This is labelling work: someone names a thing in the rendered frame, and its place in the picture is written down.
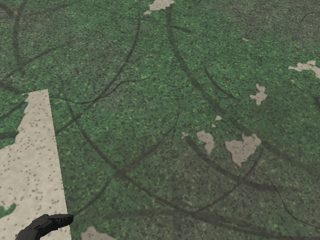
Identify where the robot left hand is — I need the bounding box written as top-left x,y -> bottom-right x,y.
15,214 -> 74,240

